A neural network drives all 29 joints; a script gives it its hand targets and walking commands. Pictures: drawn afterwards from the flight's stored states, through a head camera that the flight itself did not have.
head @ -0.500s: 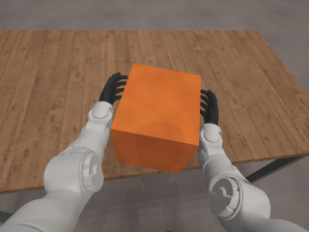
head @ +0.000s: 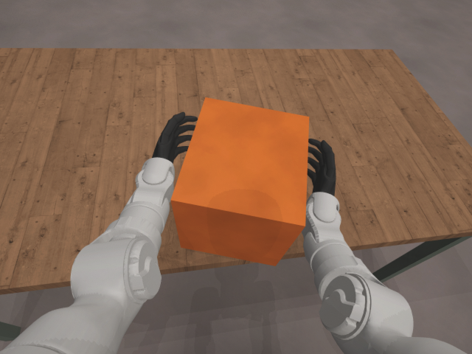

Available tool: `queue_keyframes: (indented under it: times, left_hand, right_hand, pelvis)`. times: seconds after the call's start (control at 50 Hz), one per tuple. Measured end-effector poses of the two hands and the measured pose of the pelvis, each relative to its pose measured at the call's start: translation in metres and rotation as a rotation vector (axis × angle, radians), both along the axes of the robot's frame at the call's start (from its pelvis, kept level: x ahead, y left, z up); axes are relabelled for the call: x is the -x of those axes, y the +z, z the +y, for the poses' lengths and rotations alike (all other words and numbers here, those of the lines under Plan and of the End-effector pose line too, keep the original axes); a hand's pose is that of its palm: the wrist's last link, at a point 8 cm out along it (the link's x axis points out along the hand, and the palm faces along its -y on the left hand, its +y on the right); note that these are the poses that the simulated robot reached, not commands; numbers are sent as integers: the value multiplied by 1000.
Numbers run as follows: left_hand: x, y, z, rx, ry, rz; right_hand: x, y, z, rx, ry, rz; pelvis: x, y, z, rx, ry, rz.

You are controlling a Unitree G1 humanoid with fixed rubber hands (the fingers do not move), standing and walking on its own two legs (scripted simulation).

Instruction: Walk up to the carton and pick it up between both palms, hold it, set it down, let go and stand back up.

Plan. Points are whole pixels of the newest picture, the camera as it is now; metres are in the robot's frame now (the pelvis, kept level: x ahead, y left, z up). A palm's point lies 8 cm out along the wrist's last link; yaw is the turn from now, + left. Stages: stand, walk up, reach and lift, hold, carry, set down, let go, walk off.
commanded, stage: reach and lift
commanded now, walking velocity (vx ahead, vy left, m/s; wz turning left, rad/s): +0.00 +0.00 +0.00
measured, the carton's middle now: (241, 185) +0.40 -0.05 +0.01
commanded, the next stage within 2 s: none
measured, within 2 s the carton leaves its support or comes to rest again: leaves its support in 0.42 s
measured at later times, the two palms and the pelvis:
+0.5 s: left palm (163, 167) +0.42 +0.10 +0.06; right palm (324, 188) +0.35 -0.18 +0.06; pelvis +0.00 +0.00 +0.00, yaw +0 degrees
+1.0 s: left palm (159, 151) +0.40 +0.10 +0.12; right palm (340, 167) +0.35 -0.18 +0.12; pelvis -0.02 +0.00 +0.00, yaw +0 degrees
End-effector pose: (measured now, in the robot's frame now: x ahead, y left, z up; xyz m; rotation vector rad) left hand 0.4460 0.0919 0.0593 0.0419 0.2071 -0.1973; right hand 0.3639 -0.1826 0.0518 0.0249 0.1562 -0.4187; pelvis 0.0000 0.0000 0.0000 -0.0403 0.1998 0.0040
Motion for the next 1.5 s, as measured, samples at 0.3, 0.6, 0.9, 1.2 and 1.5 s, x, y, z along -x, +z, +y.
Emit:
queue_keyframes:
  times: [0.3,0.6,0.9,1.2,1.5]
  left_hand:
    - [12,-4,-2,-1,22,28]
    - [29,16,3,-65,59,-1]
    - [37,60,1,-83,105,-11]
    - [56,79,12,-67,176,-17]
    - [76,102,21,-53,235,-20]
  right_hand:
    - [8,-2,-3,-18,16,30]
    - [12,27,0,-46,52,19]
    - [10,66,-4,-84,86,14]
    - [11,85,5,-63,150,15]
    - [18,103,13,-73,198,11]
  pelvis:
    - [1,0,0,0,1,-2]
    - [9,0,0,0,2,-16]
    - [17,2,-2,-2,5,-89]
    - [22,2,-4,-3,7,-130]
    - [28,2,-5,-4,12,-178]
